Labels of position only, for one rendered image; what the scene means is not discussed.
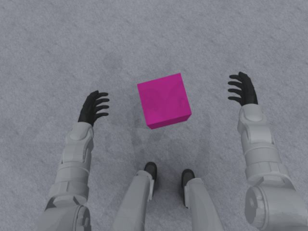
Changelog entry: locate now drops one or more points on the right robot forearm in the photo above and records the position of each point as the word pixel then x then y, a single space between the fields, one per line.
pixel 264 165

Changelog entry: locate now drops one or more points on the right robot hand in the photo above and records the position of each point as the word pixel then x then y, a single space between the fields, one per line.
pixel 247 92

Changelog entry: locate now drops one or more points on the left robot forearm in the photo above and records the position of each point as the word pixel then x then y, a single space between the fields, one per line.
pixel 71 183

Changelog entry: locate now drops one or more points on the left robot thigh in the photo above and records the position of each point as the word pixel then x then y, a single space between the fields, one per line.
pixel 132 211

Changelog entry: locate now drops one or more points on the right robot thigh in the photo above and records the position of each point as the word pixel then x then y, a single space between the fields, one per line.
pixel 205 216

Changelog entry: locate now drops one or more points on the carton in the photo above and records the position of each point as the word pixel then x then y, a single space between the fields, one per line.
pixel 164 101

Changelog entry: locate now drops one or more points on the robot thigh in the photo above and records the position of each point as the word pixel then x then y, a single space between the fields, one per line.
pixel 205 216
pixel 132 211

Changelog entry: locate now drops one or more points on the robot right upper arm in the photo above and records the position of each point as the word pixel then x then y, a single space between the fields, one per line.
pixel 271 208

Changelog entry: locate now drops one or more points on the robot left upper arm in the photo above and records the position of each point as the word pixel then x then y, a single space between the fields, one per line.
pixel 65 218

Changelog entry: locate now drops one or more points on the left robot hand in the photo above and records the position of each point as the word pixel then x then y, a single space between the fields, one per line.
pixel 90 108

